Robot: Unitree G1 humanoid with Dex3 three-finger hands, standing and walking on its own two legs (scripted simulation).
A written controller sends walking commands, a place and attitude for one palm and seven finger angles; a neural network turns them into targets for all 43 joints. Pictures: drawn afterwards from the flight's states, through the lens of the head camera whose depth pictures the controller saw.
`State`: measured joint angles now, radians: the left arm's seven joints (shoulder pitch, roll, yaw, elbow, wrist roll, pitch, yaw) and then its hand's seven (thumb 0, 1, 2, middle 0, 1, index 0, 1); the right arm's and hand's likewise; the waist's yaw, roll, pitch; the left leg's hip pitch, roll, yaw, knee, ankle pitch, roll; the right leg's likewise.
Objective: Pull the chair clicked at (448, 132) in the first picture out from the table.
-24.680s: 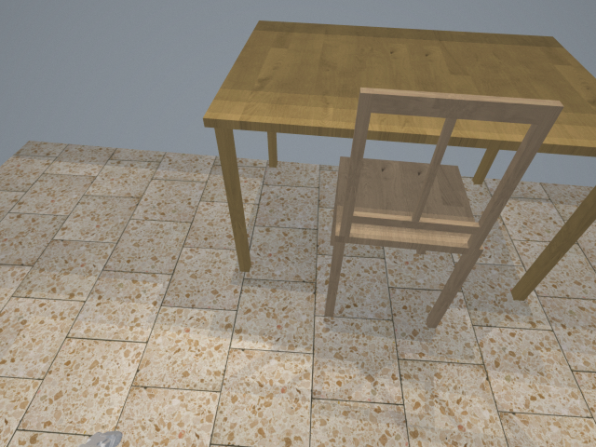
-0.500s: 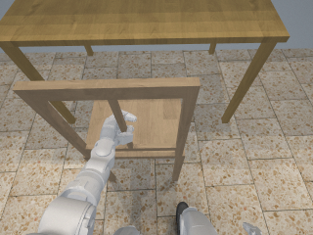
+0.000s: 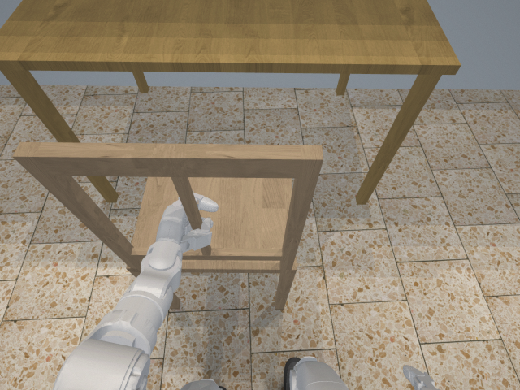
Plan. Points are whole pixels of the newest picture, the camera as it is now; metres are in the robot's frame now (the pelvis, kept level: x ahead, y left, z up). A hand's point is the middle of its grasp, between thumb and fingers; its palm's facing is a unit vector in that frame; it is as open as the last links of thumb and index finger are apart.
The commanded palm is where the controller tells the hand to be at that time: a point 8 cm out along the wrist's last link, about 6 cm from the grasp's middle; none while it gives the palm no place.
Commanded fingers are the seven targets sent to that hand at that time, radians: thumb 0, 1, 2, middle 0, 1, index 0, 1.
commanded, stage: step backward, pulling the chair out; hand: left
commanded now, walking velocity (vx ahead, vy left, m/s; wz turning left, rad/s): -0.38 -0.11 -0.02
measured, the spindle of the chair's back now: (195, 220) +0.39 +0.12 -0.05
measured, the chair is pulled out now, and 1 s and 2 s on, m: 0.29 0.42 0.63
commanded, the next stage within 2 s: stop walking, hand still on the chair in 1.38 s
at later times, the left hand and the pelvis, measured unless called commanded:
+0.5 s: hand (201, 266) +0.31 +0.10 -0.05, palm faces -0.10 -0.98 -0.17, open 5.0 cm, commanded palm +0.31 +0.15 -0.05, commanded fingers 0.00 0.90 0.90 -0.50 -1.45 -0.50 -1.45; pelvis -0.05 +0.01 +0.00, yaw +0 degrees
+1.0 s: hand (192, 310) +0.24 +0.11 -0.05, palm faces -0.10 -0.98 -0.18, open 5.0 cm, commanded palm +0.23 +0.15 -0.05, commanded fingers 0.00 0.90 0.90 -0.50 -1.45 -0.50 -1.45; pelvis -0.13 +0.01 +0.00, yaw -2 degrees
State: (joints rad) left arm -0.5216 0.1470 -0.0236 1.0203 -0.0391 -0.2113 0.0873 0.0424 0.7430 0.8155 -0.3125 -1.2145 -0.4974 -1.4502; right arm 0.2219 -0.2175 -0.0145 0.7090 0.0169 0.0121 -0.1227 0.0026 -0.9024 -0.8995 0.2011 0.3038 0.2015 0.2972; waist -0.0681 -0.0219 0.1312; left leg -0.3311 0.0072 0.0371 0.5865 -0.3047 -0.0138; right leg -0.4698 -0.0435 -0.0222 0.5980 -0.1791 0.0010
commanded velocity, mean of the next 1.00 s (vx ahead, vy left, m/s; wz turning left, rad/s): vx -0.38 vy -0.06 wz -0.01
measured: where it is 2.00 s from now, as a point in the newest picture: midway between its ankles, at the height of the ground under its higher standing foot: outside the picture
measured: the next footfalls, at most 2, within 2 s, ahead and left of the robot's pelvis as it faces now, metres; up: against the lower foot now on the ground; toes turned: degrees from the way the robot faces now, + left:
left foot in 0.32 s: -0.06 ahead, +0.16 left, +0.00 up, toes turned +1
right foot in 0.52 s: +0.00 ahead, -0.12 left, +0.00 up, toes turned -3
